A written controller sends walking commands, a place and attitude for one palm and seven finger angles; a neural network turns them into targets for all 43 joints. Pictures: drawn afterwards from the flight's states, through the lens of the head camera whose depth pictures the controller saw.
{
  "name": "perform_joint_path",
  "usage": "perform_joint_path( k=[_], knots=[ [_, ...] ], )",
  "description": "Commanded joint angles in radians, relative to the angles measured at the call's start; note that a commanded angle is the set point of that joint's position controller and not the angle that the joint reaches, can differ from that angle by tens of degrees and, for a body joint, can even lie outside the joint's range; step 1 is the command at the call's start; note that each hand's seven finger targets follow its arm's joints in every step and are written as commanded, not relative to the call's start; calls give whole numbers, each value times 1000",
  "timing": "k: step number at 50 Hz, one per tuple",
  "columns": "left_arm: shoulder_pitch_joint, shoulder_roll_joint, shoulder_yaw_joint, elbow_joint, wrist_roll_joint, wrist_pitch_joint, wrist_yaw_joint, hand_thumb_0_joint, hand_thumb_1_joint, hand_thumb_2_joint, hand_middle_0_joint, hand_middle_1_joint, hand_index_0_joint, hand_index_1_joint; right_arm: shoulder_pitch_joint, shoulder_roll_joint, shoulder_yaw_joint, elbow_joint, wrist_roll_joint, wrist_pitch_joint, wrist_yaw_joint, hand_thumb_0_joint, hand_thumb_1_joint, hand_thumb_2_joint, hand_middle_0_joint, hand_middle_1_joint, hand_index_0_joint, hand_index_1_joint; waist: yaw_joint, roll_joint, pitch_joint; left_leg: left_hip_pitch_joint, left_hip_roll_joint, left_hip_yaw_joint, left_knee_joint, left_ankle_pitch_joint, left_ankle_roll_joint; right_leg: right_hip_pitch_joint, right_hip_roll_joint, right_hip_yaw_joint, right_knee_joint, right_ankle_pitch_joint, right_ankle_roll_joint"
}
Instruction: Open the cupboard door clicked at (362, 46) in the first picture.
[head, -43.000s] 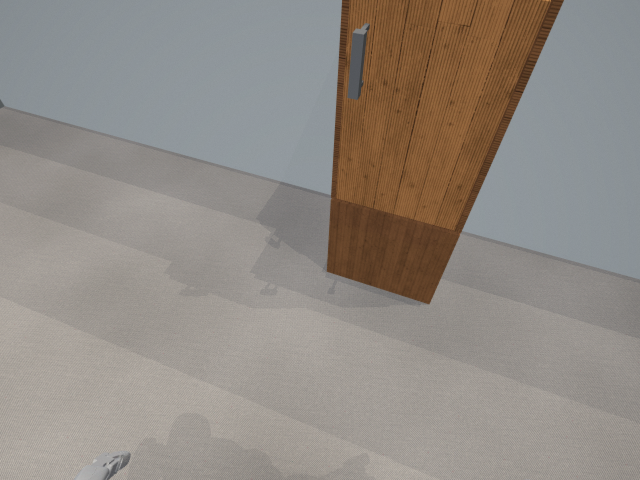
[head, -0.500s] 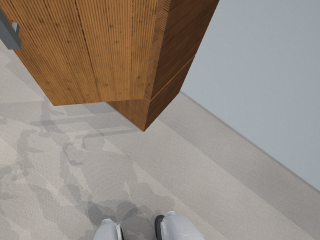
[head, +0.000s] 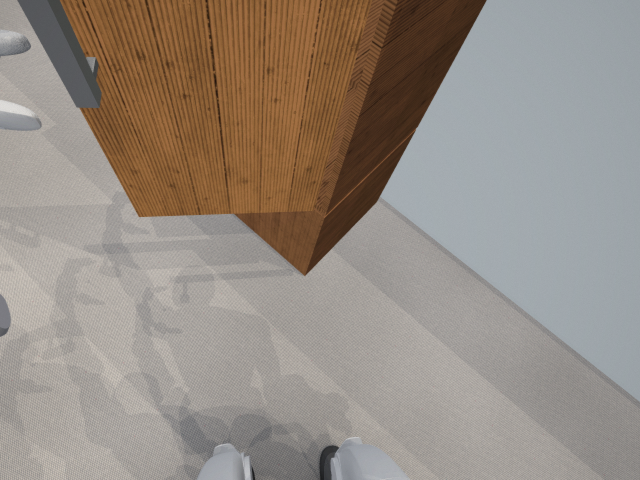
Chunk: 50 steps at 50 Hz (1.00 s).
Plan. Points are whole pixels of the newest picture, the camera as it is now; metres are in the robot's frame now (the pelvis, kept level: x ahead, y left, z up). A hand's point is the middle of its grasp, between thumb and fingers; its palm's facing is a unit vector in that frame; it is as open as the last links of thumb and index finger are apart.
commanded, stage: move the hooked fingers beside the handle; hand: left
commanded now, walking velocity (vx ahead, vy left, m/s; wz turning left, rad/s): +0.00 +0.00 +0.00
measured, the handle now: (66, 32) +0.58 +0.22 +0.14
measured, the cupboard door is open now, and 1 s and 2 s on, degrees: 48 48 48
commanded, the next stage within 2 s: slide the fingers in behind the handle in 0.70 s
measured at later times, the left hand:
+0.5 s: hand out of the picture +0.52 +0.27 +0.15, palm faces +0.03 -1.00 +0.00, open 14.0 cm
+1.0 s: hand (4, 54) +0.54 +0.26 +0.15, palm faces +0.01 -1.00 +0.00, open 14.0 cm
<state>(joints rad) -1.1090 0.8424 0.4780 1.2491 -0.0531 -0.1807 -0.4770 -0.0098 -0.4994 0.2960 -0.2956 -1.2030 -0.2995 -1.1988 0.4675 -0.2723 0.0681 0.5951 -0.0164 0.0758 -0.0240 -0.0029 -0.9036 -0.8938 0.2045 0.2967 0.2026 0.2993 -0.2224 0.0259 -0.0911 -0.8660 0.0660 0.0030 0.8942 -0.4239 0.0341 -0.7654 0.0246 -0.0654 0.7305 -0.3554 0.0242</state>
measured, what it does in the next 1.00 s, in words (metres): stands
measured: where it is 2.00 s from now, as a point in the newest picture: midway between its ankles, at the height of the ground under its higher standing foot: outside the picture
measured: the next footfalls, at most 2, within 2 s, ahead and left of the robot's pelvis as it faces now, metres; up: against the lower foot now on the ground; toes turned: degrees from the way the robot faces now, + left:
none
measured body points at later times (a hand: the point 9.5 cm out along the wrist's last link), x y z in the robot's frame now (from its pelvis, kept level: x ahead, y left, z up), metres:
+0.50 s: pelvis +0.00 -0.03 +0.00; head +0.14 +0.00 +0.43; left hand +0.51 +0.32 +0.15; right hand -0.04 -0.30 -0.09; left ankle -0.01 +0.08 -0.70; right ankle -0.02 -0.15 -0.70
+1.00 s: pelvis +0.00 -0.02 +0.00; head +0.15 +0.01 +0.43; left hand +0.53 +0.32 +0.15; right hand -0.05 -0.27 -0.09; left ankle -0.01 +0.08 -0.70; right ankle -0.02 -0.15 -0.70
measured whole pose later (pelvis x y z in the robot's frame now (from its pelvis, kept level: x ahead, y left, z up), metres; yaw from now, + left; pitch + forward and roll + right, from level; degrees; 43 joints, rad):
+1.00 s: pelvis +0.00 -0.02 +0.00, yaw -1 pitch +23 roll -5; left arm -1.12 0.89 0.51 1.31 -0.06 -0.19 -0.50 -0.01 -0.50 0.30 -0.30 -1.20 -0.30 -1.20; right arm 0.47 -0.27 0.08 0.60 0.00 0.08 -0.04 0.00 -0.90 -0.89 0.20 0.30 0.20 0.30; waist -0.23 0.03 -0.08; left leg -0.86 0.08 0.01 0.88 -0.42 0.02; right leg -0.77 0.04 -0.06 0.74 -0.36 0.01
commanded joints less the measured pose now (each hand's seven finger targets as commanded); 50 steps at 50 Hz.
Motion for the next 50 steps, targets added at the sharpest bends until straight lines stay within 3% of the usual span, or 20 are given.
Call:
perform_joint_path(
  k=[1,8,11,12,16,18,20,24,27,30,31,32,36,38,39,40,45,46,48,50],
  knots=[
    [-438,226,30,-226,-45,-77,18,0,-500,300,-300,-1200,-300,-1200,219,-221,-87,-7,1,-1,-7,0,-900,-900,200,300,200,300,8,289,-488,667,16,-115,-59,757,-57,-21,63,-24,-29,318,-38],
    [-410,302,56,-150,2,-67,53,0,-500,300,-300,-1200,-300,-1200,204,-218,-74,-20,6,3,-9,0,-900,-900,200,300,200,300,14,204,-420,499,-6,-73,-67,599,-19,75,54,-3,-23,364,-31],
    [-410,381,103,-167,-3,-95,42,0,-500,300,-300,-1200,-300,-1200,197,-223,-73,-31,12,4,-18,0,-900,-900,200,300,200,300,20,179,-467,462,-17,-56,-66,564,-7,153,52,13,-17,410,-30],
    [-431,356,80,-165,-7,-100,32,0,-500,300,-300,-1200,-300,-1200,192,-220,-73,-29,15,4,-20,0,-900,-900,200,300,200,300,6,190,-459,459,-18,-49,-64,549,-4,151,51,18,-20,419,-28],
    [-438,421,117,-167,-21,-114,-8,0,-500,300,-300,-1200,-300,-1200,193,-226,-72,-19,22,3,-29,0,-900,-900,200,300,200,300,13,190,-497,444,-23,-40,-58,527,5,196,48,31,-23,446,-25],
    [-425,374,76,-156,-21,-105,-27,0,-500,300,-300,-1200,-300,-1200,189,-221,-71,-17,24,5,-29,0,-900,-900,200,300,200,300,10,229,-485,456,-25,-37,-60,533,3,177,47,30,-26,446,-26],
    [-388,355,62,-119,-30,-88,-44,0,-500,300,-300,-1200,-300,-1200,190,-220,-67,-19,28,5,-31,0,-900,-900,200,300,200,300,13,208,-447,433,-29,-33,-62,519,8,177,49,29,-32,441,-27],
    [-420,382,46,-51,-29,-42,-60,0,-500,300,-300,-1200,-300,-1200,184,-229,-59,-20,37,3,-46,0,-900,-900,200,300,200,300,-19,124,-366,310,-31,-21,-65,377,22,175,40,45,-54,376,-12],
    [-472,396,38,-99,-16,-66,-56,0,-500,300,-300,-1200,-300,-1200,191,-226,-56,-12,28,-3,-52,0,-900,-900,200,300,200,300,-19,219,-410,356,-27,-23,-52,415,17,149,40,45,-42,372,-19],
    [-509,395,51,-168,-24,-105,-46,0,-500,300,-300,-1200,-300,-1200,205,-225,-61,-7,20,-4,-52,0,-900,-900,200,300,200,300,-20,261,-490,429,-22,-33,-42,477,12,140,46,40,-28,393,-25],
    [-502,428,78,-168,-26,-110,-44,0,-500,300,-300,-1200,-300,-1200,205,-228,-61,-4,20,-4,-50,0,-900,-900,200,300,200,300,-11,266,-521,451,-18,-40,-38,496,8,145,46,38,-26,398,-24],
    [-514,402,64,-174,-32,-112,-46,0,-500,300,-300,-1200,-300,-1200,205,-227,-64,-1,19,-4,-48,0,-900,-900,200,300,200,300,-18,271,-530,468,-18,-42,-39,513,5,142,48,35,-24,411,-25],
    [-475,419,75,-113,-19,-79,-45,0,-500,300,-300,-1200,-300,-1200,202,-226,-60,-2,22,1,-45,0,-900,-900,200,300,200,300,-7,264,-490,442,-19,-44,-39,508,8,124,48,28,-25,397,-24],
    [-463,391,54,-107,-8,-59,-34,0,-500,300,-300,-1200,-300,-1200,201,-223,-61,-7,21,0,-42,0,-900,-900,200,300,200,300,-8,250,-463,428,-20,-43,-48,492,9,119,48,24,-31,383,-22],
    [-423,413,69,-84,2,-50,-28,0,-500,300,-300,-1200,-300,-1200,203,-224,-59,-12,22,1,-41,0,-900,-900,200,300,200,300,4,222,-447,407,-20,-43,-49,495,10,133,48,22,-30,389,-22],
    [-416,428,83,-105,3,-55,-24,0,-500,300,-300,-1200,-300,-1200,206,-225,-58,-17,19,2,-43,0,-900,-900,200,300,200,300,11,248,-471,430,-21,-44,-50,523,9,133,49,21,-23,404,-27],
    [-456,329,40,-149,-26,-76,-17,0,-500,300,-300,-1200,-300,-1200,216,-222,-68,-14,13,0,-35,0,-900,-900,200,300,200,300,-16,224,-449,480,-11,-58,-61,552,0,92,57,8,-27,394,-29],
    [-447,355,72,-168,-31,-81,-17,0,-500,300,-300,-1200,-300,-1200,220,-227,-73,-11,12,0,-31,0,-900,-900,200,300,200,300,-4,225,-497,508,-9,-59,-56,576,-3,102,58,9,-25,404,-27],
    [-405,345,81,-163,-38,-85,-21,0,-500,300,-300,-1200,-300,-1200,222,-227,-75,-13,12,1,-27,0,-900,-900,200,300,200,300,6,219,-509,520,-8,-59,-55,606,-7,108,59,6,-21,417,-30],
    [-432,271,29,-160,-40,-85,-19,0,-500,300,-300,-1200,-300,-1200,221,-219,-75,-3,9,0,-25,0,-900,-900,200,300,200,300,-9,257,-457,536,-6,-68,-60,617,-10,59,58,0,-25,387,-33]
  ],
)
